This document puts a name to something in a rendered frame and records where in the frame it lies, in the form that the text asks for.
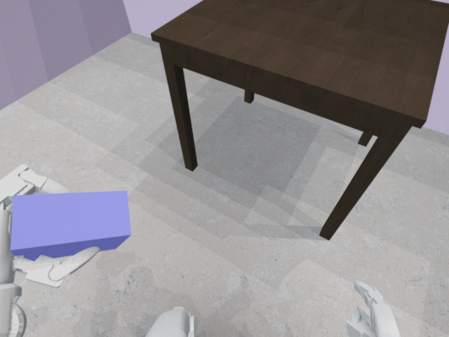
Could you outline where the robot left hand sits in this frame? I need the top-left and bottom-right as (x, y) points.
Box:
(0, 164), (100, 288)

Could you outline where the left robot thigh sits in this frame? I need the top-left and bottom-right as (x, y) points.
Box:
(146, 310), (196, 337)

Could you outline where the sponge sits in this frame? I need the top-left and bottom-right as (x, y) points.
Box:
(11, 191), (131, 261)

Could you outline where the table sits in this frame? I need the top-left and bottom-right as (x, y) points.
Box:
(151, 0), (449, 240)

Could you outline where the robot right hand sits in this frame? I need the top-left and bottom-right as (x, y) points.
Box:
(347, 280), (402, 337)

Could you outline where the left robot forearm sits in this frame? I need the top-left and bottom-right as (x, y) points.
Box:
(0, 284), (27, 337)

